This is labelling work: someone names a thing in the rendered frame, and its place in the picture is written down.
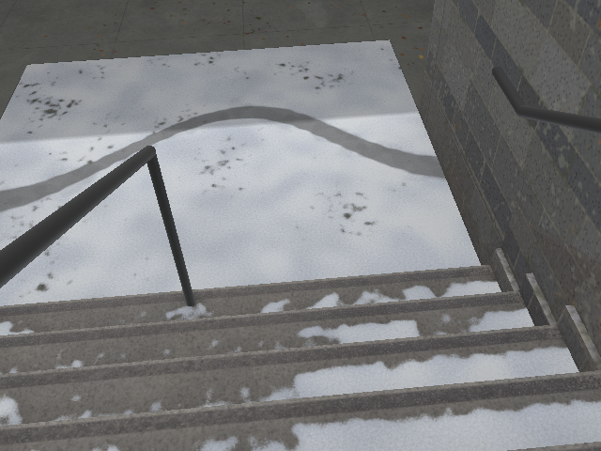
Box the stairs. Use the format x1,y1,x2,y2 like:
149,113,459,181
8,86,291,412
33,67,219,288
0,265,601,451

